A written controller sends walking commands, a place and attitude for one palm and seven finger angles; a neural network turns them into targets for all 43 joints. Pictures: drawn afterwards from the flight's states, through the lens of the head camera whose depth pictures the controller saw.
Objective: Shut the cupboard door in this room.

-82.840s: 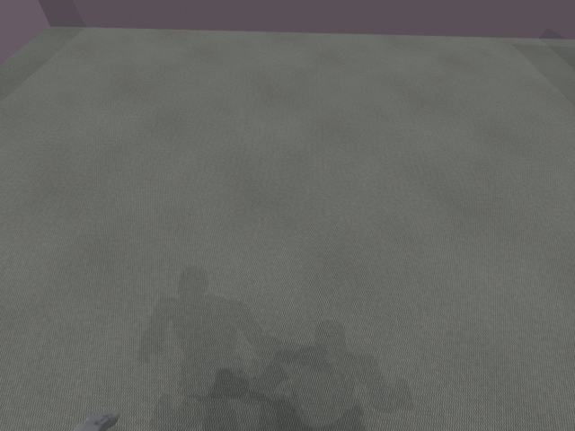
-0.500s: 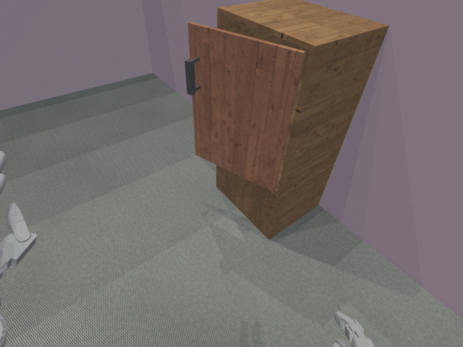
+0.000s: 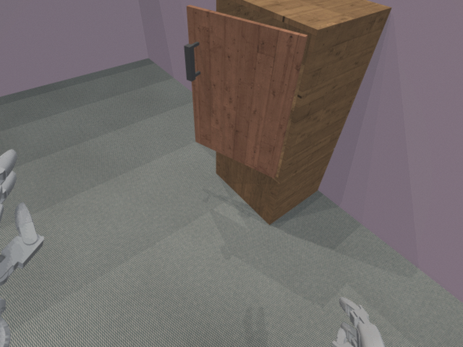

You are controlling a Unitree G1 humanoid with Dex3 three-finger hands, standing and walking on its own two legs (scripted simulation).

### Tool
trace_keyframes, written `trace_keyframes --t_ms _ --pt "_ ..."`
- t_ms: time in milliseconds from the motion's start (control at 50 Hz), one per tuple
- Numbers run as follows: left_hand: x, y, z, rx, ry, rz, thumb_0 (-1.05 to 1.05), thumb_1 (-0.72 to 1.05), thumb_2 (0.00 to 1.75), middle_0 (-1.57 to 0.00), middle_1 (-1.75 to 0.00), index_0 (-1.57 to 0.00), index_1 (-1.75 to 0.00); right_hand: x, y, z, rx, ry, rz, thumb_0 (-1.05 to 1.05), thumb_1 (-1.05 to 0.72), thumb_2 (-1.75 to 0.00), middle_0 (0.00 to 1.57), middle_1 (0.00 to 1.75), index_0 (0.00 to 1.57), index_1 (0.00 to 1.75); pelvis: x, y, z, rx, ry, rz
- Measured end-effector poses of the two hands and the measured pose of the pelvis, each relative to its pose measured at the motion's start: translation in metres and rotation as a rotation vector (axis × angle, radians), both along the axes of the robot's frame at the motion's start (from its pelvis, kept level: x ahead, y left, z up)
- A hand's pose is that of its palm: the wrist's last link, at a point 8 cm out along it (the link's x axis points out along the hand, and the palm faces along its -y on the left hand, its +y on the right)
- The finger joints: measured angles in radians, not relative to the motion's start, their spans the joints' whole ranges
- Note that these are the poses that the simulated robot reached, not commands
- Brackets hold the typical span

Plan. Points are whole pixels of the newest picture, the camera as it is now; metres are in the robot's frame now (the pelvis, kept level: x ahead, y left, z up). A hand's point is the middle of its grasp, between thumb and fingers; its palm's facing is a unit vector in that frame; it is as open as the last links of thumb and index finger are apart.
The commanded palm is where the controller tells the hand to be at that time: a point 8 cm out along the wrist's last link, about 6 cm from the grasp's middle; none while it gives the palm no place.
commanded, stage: stop stepping back and stand still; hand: left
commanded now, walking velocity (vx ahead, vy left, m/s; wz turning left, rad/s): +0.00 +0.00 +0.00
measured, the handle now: (193, 61) +1.05 +0.18 +0.01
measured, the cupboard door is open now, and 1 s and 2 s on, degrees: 19 19 19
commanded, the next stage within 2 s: let the arm hang, fingers relaxed in 0.08 s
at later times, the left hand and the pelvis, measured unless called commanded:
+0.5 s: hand out of the picture +0.08 +0.17 -0.18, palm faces -0.01 -0.99 -0.16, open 7.2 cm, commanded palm none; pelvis +0.02 +0.00 -0.01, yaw +1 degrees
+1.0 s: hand out of the picture +0.09 +0.25 -0.15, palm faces +0.00 -0.94 -0.35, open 7.3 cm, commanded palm none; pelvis +0.05 +0.01 +0.01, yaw +0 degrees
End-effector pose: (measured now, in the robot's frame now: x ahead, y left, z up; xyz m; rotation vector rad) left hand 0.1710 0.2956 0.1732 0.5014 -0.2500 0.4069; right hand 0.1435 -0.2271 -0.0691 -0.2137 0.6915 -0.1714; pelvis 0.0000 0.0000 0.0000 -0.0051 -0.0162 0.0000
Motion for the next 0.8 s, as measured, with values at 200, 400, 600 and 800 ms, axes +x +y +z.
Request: trace_keyframes --t_ms 200,400,600,800 --pt "-0.011 0.008 0.005 0.078 0.045 0.022 0.01 0.89 0.90 -0.21 -0.31 -0.21 -0.30 0.008 -0.002 -0.017 0.029 0.061 0.027 0.01 -0.90 -0.89 0.21 0.30 0.20 0.30 0.015 0.000 -0.003 -0.035 0.018 0.004" --pt "-0.042 -0.031 -0.259 -0.365 1.114 0.031 0.01 0.91 0.90 -0.19 -0.30 -0.20 -0.30 -0.007 -0.035 -0.055 -0.004 0.256 0.022 0.01 -0.91 -0.89 0.20 0.30 0.20 0.30 0.009 0.007 -0.016 0.000 0.010 0.011" --pt "-0.131 -0.058 -0.335 -0.601 1.509 0.113 0.00 0.97 0.90 -0.20 -0.30 -0.21 -0.30 -0.095 -0.039 -0.045 -0.081 0.637 -0.075 0.01 -0.91 -0.89 0.20 0.30 0.20 0.30 0.025 0.003 -0.006 -0.018 0.015 0.022" --pt "-0.146 -0.009 -0.300 -0.489 1.576 0.269 0.00 0.92 0.90 -0.20 -0.30 -0.20 -0.30 -0.082 -0.027 -0.062 0.003 0.641 -0.085 0.01 -0.91 -0.89 0.20 0.30 0.20 0.30 0.039 0.008 0.003 -0.008 0.011 0.007"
